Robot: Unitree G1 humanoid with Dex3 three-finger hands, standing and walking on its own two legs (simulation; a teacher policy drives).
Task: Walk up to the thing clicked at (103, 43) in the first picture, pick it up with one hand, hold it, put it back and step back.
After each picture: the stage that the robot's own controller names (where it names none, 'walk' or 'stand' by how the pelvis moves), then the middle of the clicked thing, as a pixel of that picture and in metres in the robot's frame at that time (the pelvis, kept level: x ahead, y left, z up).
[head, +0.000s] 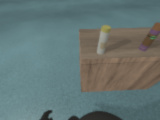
stand; (102, 41) +0.66 -0.07 +0.11
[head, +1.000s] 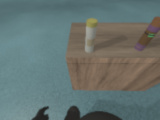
walk; (90, 37) +0.59 +0.06 +0.15
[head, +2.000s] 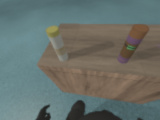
walk; (58, 46) +0.46 +0.26 +0.14
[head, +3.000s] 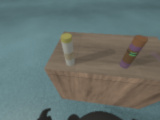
stand; (68, 51) +0.47 +0.19 +0.12
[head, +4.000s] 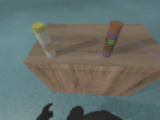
stand; (45, 42) +0.49 +0.34 +0.14
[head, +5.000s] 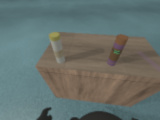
stand; (58, 49) +0.50 +0.29 +0.11
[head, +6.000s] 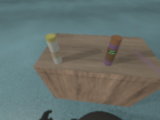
stand; (55, 50) +0.50 +0.31 +0.11
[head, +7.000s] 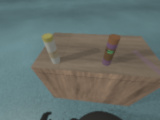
stand; (52, 50) +0.49 +0.33 +0.11
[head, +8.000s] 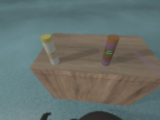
stand; (51, 51) +0.49 +0.34 +0.11
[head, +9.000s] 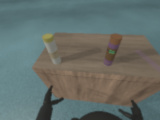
rise first; (52, 50) +0.48 +0.33 +0.11
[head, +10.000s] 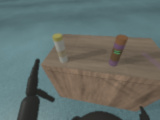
go down; (61, 49) +0.51 +0.31 +0.11
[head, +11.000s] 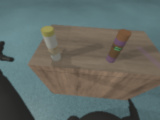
go down; (52, 45) +0.49 +0.28 +0.12
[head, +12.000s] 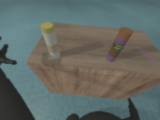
approach; (52, 43) +0.50 +0.29 +0.13
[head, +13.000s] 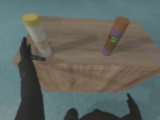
close in; (39, 38) +0.49 +0.31 +0.16
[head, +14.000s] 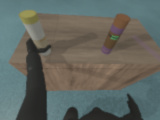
lift; (38, 37) +0.49 +0.30 +0.17
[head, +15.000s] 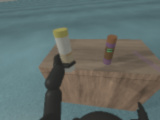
lift; (65, 52) +0.35 +0.17 +0.26
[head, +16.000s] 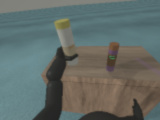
hold; (68, 44) +0.35 +0.15 +0.32
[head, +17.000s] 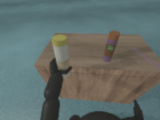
hold; (62, 58) +0.34 +0.19 +0.20
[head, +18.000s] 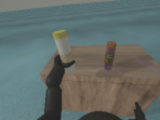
hold; (65, 53) +0.35 +0.18 +0.27
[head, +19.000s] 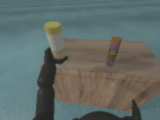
crouch; (58, 48) +0.34 +0.22 +0.28
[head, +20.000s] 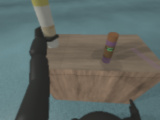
lower; (47, 25) +0.47 +0.26 +0.33
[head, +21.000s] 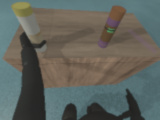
lower; (33, 32) +0.52 +0.30 +0.17
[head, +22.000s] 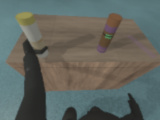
lower; (35, 38) +0.49 +0.30 +0.17
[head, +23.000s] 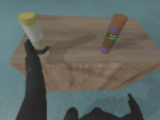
lower; (37, 38) +0.48 +0.31 +0.17
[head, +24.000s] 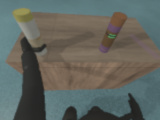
lower; (33, 36) +0.49 +0.31 +0.17
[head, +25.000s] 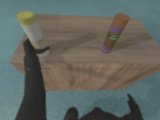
open; (36, 38) +0.49 +0.31 +0.17
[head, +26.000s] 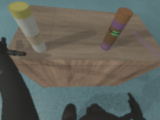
sink last; (32, 32) +0.49 +0.31 +0.17
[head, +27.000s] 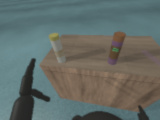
sink last; (58, 49) +0.50 +0.33 +0.14
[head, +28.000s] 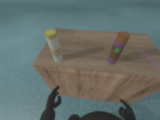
stand; (55, 47) +0.48 +0.30 +0.12
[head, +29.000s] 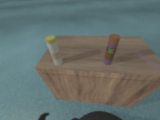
stand; (54, 51) +0.50 +0.32 +0.11
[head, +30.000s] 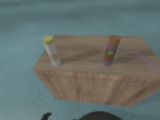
stand; (52, 52) +0.48 +0.32 +0.11
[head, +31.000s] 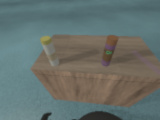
stand; (50, 52) +0.48 +0.34 +0.11
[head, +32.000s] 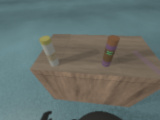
stand; (50, 52) +0.47 +0.34 +0.11
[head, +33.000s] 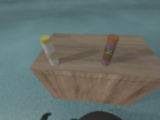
stand; (50, 52) +0.48 +0.34 +0.11
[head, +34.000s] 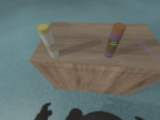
walk; (49, 43) +0.50 +0.33 +0.11
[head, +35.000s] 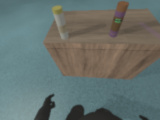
walk; (61, 24) +0.70 +0.29 +0.13
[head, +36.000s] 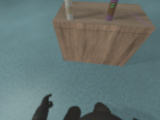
walk; (68, 6) +1.01 +0.28 +0.14
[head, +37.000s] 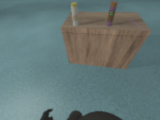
stand; (74, 15) +1.12 +0.28 +0.12
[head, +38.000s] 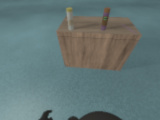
stand; (70, 19) +1.10 +0.30 +0.11
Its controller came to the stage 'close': yes
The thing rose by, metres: 0.24
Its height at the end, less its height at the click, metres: +0.00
